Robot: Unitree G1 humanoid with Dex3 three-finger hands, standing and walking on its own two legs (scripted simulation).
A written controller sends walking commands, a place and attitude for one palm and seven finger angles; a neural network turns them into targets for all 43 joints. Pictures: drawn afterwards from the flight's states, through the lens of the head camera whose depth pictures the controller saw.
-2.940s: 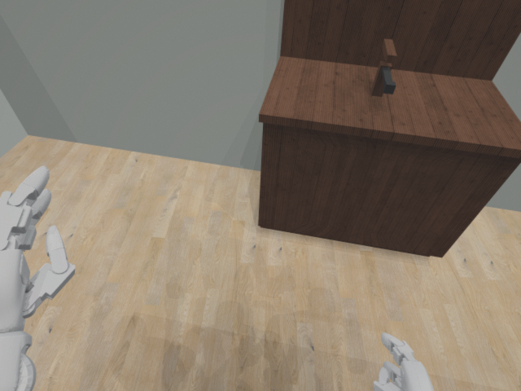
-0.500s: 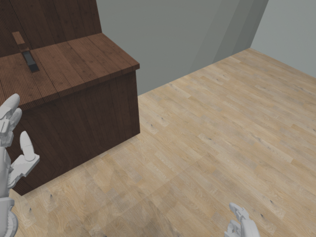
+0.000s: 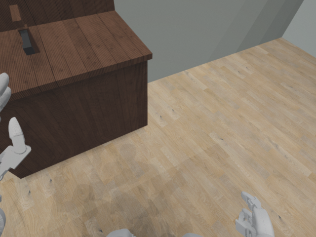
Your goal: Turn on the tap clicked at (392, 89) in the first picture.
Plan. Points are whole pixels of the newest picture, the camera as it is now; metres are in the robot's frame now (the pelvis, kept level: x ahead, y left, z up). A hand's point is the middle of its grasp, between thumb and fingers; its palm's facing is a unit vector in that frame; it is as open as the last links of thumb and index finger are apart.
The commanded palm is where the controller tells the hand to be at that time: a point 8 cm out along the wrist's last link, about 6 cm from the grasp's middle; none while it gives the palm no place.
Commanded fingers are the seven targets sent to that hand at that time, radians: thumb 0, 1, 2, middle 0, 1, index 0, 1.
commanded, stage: turn to face it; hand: left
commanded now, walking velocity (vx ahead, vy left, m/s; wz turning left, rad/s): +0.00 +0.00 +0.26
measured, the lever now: (28, 49) +0.68 +0.50 +0.05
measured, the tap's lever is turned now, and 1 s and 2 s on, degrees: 0 0 0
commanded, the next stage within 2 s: take the last steps up to it in 0.12 s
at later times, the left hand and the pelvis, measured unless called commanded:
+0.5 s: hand (29, 189) +0.16 +0.20 +0.19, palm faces +0.51 -0.76 -0.40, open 7.4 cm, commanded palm +0.10 +0.24 +0.19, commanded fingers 0.00 0.90 0.90 -0.20 -0.30 -0.20 -0.30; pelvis -0.01 -0.06 +0.02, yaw +10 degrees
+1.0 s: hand (15, 175) +0.18 +0.23 +0.19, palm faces +0.57 -0.70 -0.42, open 7.4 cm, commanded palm +0.12 +0.26 +0.19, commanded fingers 0.00 0.90 0.90 -0.20 -0.30 -0.20 -0.30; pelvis +0.02 -0.05 +0.00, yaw +12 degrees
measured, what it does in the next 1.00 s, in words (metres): steps on the spot: right foot, then left foot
